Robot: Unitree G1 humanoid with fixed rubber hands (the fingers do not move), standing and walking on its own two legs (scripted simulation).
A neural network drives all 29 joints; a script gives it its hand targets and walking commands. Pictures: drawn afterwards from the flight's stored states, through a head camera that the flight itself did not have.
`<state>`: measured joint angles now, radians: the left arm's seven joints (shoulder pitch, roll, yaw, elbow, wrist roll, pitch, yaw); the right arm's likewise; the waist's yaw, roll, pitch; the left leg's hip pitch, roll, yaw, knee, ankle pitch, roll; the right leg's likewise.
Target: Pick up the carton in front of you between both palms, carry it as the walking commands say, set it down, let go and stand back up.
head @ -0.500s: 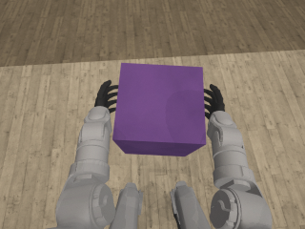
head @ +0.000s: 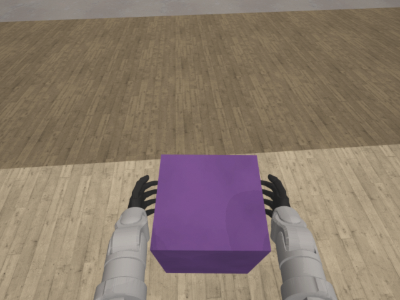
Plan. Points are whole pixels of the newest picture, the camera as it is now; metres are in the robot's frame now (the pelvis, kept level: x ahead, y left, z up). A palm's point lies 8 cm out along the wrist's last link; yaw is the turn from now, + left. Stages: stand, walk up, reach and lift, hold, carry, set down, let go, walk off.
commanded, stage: reach and lift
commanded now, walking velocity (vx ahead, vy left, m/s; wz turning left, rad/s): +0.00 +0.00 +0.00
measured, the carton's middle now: (207, 218) +0.34 +0.00 -0.09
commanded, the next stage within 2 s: hold in 1.24 s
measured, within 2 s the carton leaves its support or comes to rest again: neither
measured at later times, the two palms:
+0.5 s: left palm (127, 213) +0.29 +0.15 +0.05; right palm (291, 209) +0.29 -0.15 +0.05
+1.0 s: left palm (126, 205) +0.30 +0.15 +0.06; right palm (292, 202) +0.30 -0.15 +0.06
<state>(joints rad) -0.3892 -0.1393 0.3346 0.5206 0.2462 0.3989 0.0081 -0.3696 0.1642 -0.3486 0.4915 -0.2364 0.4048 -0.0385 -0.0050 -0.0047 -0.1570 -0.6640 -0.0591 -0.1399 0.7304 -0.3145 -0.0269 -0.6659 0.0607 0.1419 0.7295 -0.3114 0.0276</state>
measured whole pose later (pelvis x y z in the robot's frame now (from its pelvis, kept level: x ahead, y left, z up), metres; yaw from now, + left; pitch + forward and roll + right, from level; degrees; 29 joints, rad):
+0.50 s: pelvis +0.00 +0.00 +0.03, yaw +0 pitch -3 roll +0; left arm -0.32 -0.16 0.31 0.41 0.30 0.61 -0.01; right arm -0.32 0.17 -0.31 0.41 -0.30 0.61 0.00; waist 0.00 0.00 -0.02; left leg -0.19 -0.04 -0.15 0.47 -0.23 -0.02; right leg -0.19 0.04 0.14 0.47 -0.22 0.02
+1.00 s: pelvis +0.01 +0.00 +0.03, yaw +0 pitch -4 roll +0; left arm -0.27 -0.15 0.24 0.32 0.28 0.66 0.00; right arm -0.27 0.15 -0.25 0.32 -0.28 0.66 0.00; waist 0.00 0.00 -0.01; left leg -0.11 -0.03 -0.14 0.39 -0.21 -0.02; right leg -0.11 0.03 0.14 0.38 -0.20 0.02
